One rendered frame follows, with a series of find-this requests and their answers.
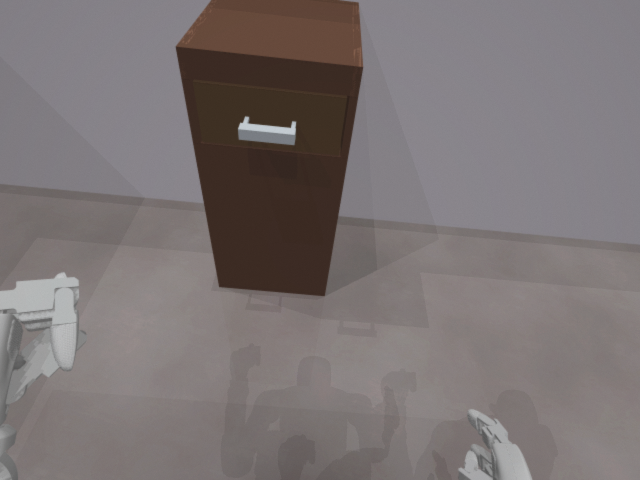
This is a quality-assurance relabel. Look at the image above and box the handle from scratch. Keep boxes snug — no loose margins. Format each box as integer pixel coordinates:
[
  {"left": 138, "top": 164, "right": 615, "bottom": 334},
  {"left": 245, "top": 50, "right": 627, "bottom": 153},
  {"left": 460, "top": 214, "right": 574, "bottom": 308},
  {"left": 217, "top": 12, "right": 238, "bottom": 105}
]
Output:
[{"left": 238, "top": 116, "right": 296, "bottom": 145}]

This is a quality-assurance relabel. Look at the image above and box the robot left hand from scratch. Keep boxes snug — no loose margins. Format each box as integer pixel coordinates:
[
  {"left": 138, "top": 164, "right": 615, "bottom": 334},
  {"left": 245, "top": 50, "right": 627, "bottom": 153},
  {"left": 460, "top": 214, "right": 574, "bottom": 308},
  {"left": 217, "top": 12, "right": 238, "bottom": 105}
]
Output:
[{"left": 0, "top": 272, "right": 87, "bottom": 426}]

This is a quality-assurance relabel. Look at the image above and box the cabinet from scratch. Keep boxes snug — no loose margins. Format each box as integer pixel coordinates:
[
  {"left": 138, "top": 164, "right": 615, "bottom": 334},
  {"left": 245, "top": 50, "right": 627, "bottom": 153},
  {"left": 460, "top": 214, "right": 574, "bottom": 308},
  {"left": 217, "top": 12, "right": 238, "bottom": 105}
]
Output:
[{"left": 176, "top": 0, "right": 363, "bottom": 296}]

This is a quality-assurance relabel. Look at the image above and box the drawer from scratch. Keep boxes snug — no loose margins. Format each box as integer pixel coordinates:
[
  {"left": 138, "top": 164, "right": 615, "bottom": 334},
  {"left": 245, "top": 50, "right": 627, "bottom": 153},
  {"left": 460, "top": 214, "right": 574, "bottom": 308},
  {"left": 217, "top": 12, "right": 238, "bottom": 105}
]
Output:
[{"left": 193, "top": 80, "right": 347, "bottom": 155}]

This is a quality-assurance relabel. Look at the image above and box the robot right hand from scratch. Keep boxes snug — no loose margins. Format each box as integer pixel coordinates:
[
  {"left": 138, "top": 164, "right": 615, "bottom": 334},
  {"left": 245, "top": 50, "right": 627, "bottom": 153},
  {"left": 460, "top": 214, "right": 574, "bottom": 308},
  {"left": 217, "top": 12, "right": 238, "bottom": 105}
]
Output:
[{"left": 458, "top": 409, "right": 532, "bottom": 480}]

